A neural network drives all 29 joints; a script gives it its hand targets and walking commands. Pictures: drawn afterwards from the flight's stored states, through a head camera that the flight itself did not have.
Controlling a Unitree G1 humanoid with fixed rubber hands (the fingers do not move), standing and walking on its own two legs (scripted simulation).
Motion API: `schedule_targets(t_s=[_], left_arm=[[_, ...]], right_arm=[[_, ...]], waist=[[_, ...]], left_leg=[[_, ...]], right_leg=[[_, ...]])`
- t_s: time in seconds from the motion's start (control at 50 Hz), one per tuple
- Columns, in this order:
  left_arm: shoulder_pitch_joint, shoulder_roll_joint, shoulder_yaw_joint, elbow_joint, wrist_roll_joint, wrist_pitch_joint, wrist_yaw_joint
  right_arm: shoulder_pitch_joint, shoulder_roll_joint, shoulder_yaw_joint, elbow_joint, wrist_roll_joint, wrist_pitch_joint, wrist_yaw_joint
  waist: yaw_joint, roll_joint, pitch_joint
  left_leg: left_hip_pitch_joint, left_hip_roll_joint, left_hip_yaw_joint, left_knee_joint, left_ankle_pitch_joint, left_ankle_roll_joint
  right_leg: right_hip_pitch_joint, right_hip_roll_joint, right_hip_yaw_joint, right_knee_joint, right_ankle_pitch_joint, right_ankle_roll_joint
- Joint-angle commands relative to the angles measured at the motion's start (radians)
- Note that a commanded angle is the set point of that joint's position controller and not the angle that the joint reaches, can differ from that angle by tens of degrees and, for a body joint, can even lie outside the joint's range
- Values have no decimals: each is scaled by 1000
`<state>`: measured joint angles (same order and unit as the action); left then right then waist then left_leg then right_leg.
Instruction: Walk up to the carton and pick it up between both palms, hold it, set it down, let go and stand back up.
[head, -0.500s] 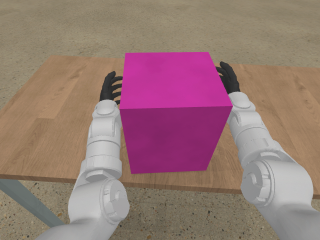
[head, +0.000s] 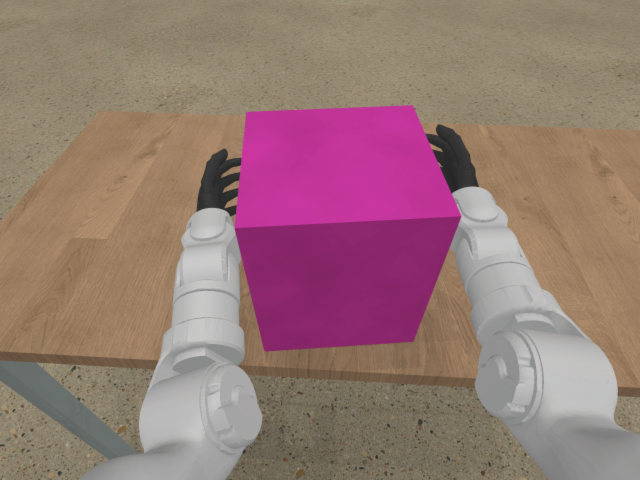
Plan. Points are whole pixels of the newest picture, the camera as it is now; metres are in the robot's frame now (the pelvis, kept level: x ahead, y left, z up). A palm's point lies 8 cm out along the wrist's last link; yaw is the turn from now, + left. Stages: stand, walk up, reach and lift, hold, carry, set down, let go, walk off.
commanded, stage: set down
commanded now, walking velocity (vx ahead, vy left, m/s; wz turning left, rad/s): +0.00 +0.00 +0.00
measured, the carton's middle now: (335, 234) +0.41 +0.04 +0.11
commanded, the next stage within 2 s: none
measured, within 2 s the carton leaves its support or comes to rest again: neither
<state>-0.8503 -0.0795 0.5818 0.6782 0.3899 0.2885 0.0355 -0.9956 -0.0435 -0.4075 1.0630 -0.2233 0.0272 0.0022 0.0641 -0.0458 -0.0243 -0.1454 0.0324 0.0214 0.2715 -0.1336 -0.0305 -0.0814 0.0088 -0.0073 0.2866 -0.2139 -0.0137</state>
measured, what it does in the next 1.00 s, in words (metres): stands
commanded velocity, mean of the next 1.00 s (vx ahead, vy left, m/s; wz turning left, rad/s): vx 0.00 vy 0.00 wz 0.00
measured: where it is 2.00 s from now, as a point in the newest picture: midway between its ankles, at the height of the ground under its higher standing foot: outside the picture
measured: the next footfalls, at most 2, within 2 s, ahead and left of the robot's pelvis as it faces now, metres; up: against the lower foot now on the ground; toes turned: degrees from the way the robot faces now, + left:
none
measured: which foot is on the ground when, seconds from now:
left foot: down 0.00-1.00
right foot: down 0.00-1.00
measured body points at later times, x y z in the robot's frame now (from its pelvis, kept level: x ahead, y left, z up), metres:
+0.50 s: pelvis +0.01 +0.00 +0.00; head +0.01 +0.02 +0.45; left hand +0.41 +0.20 +0.14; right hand +0.46 -0.11 +0.16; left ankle +0.00 +0.14 -0.75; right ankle -0.04 -0.11 -0.75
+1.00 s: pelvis -0.01 +0.00 +0.00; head +0.01 +0.02 +0.45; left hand +0.41 +0.20 +0.13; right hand +0.45 -0.11 +0.15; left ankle +0.01 +0.14 -0.75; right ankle -0.04 -0.11 -0.75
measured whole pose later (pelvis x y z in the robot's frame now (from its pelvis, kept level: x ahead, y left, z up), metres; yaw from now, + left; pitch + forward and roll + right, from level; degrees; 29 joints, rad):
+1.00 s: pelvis -0.01 +0.00 +0.00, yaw -1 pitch +1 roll +0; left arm -0.85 -0.06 0.50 0.71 0.36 0.25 0.08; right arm -0.96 -0.09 -0.30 1.05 -0.10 0.02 0.02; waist 0.10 -0.05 0.00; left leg -0.18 0.05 0.06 0.29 -0.14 -0.03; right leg -0.12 0.02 0.00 0.29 -0.20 -0.02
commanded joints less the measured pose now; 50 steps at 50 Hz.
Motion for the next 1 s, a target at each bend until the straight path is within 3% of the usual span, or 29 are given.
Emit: schedule_targets(t_s=[0.0, 0.04, 0.1, 0.14, 0.16, 0.2, 0.28, 0.32, 0.38, 0.42, 0.44, 0.48, 0.52, 0.6, 0.64, 0.66, 0.68, 0.7, 0.74, 0.76, 0.78, 0.8, 0.82, 0.84, 0.86, 0.88, 0.94, 0.96, 0.98], left_arm=[[-496, -412, -274, -31, -25, -19, -86], [-495, -406, -259, -28, -8, -19, -76], [-473, -400, -243, -45, 8, -13, -69], [-467, -400, -235, -25, 5, -7, -69], [-452, -417, -260, -45, -2, -11, -66], [-449, -387, -220, -28, 7, 2, -71], [-412, -419, -238, -46, 11, 4, -80], [-425, -401, -221, -24, 11, -1, -86], [-419, -420, -224, -48, 15, -4, -91], [-395, -423, -228, -46, 27, -8, -93], [-391, -404, -224, -32, 19, -5, -99], [-373, -385, -227, -35, 17, -3, -103], [-384, -381, -202, -16, 33, -2, -104], [-387, -349, -179, -33, 39, -23, -96], [-375, -343, -163, -28, 47, -27, -96], [-355, -371, -181, -72, 43, -29, -97], [-368, -433, -188, -59, 47, -28, -109], [-335, -374, -157, -79, 58, -23, -104], [-328, -314, -161, -77, 41, -26, -99], [-370, -355, -162, -78, 55, -31, -102], [-342, -294, -148, -65, 55, -30, -91], [-322, -250, -137, -66, 57, -26, -81], [-340, -244, -129, -61, 53, -32, -74], [-294, -158, -121, -90, 38, -31, -55], [-321, -149, -144, -70, 24, -33, -44], [-305, -37, -121, -78, 10, -33, -22], [-400, 114, -168, -68, -64, -64, 72], [-447, 121, -189, -66, -102, -84, 97], [-505, 161, -224, -57, -144, -92, 131]], right_arm=[[-459, 465, 168, -39, -11, -46, 116], [-445, 459, 180, -33, -5, -43, 133], [-433, 452, 181, -47, 1, -44, 141], [-416, 448, 167, -35, -10, -39, 144], [-443, 447, 195, -71, 8, -49, 148], [-419, 419, 151, -39, -14, -29, 153], [-379, 435, 161, -55, -29, -29, 151], [-386, 453, 158, -67, -30, -30, 149], [-376, 469, 168, -75, -27, -39, 151], [-372, 460, 184, -76, -22, -45, 153], [-377, 447, 177, -66, -30, -39, 146], [-354, 425, 172, -83, -22, -35, 137], [-357, 425, 142, -67, -43, -37, 138], [-366, 417, 156, -108, -32, -41, 139], [-333, 404, 134, -79, -51, -33, 134], [-313, 446, 141, -103, -49, -37, 133], [-331, 489, 112, -104, -86, -33, 136], [-308, 438, 145, -138, -58, -33, 133], [-298, 379, 136, -142, -49, -33, 127], [-338, 431, 116, -161, -74, -36, 136], [-293, 376, 120, -128, -56, -28, 126], [-299, 326, 134, -149, -30, -24, 124], [-288, 325, 123, -124, -46, -15, 117], [-262, 216, 141, -170, 2, -21, 104], [-298, 187, 132, -121, 15, -17, 96], [-282, 79, 165, -129, 61, -8, 78], [-364, -125, 170, -62, 166, -23, 27], [-450, -116, 225, -92, 204, -27, 4], [-479, -188, 223, -66, 248, -25, -11]], waist=[[13, 45, -354], [35, 45, -332], [55, 48, -322], [39, 28, -325], [51, 52, -350], [46, 32, -303], [30, 40, -297], [36, 2, -310], [21, 21, -317], [40, 30, -313], [26, 10, -300], [13, 26, -298], [17, 15, -282], [45, 7, -311], [28, -6, -285], [24, 6, -313], [4, 3, -283], [43, 1, -313], [29, -9, -330], [31, -2, -331], [28, -6, -291], [51, -3, -295], [36, -12, -276], [54, -7, -337], [38, 8, -271], [52, 5, -281], [70, 69, -283], [84, 30, -323], [77, 80, -360]], left_leg=[[203, -41, 103, 48, 375, -11], [228, -30, 99, 55, 396, -10], [214, -32, 104, 46, 375, -6], [209, -27, 104, 44, 352, 1], [219, -28, 101, 56, 380, -1], [188, -33, 113, 26, 303, 7], [198, -30, 109, 32, 335, 5], [170, -38, 119, 42, 337, 14], [184, -40, 111, 48, 391, 9], [211, -31, 105, 63, 448, 4], [173, -40, 110, 53, 389, 13], [171, -45, 106, 51, 408, 9], [173, -42, 108, 51, 411, 11], [162, -42, 119, 45, 394, 14], [143, -47, 120, 36, 382, 20], [146, -49, 114, 57, 447, 15], [156, -48, 111, 43, 410, 21], [170, -46, 118, 51, 455, 15], [152, -51, 114, 54, 450, 18], [125, -56, 117, 38, 389, 28], [107, -57, 118, 31, 363, 29], [126, -54, 121, 30, 372, 27], [103, -49, 117, 27, 342, 30], [136, -47, 110, 41, 414, 28], [115, -49, 108, 36, 365, 25], [118, -43, 112, 41, 370, 23], [71, -35, 112, 49, 280, 7], [32, -36, 118, 72, 286, 8], [31, -35, 111, 82, 274, -6]], right_leg=[[51, 26, -89, 4, 338, 78], [-4, 36, -89, -17, 259, 60], [7, 34, -84, -25, 236, 53], [0, 33, -81, -33, 209, 49], [1, 34, -81, -18, 254, 51], [15, 35, -78, -37, 182, 47], [21, 32, -78, -25, 250, 52], [17, 31, -79, -18, 272, 57], [30, 33, -81, -11, 333, 64], [24, 32, -77, -5, 338, 62], [38, 30, -79, -8, 342, 65], [62, 28, -68, -2, 403, 66], [48, 33, -74, -5, 350, 69], [69, 32, -77, 2, 361, 73], [80, 25, -65, -2, 368, 77], [93, 26, -64, 5, 417, 73], [57, 28, -76, -7, 365, 74], [96, 36, -67, 7, 418, 73], [119, 32, -61, 25, 461, 79], [114, 22, -65, 13, 408, 83], [121, 23, -62, 10, 399, 80], [128, 26, -57, 7, 394, 77], [118, 23, -58, 8, 351, 77], [147, 31, -55, 21, 428, 74], [101, 27, -52, 3, 344, 66], [118, 34, -39, 3, 354, 60], [-9, 44, -44, -20, 180, 30], [-19, 54, -38, -11, 191, 28], [-58, 64, -39, -6, 166, 17]])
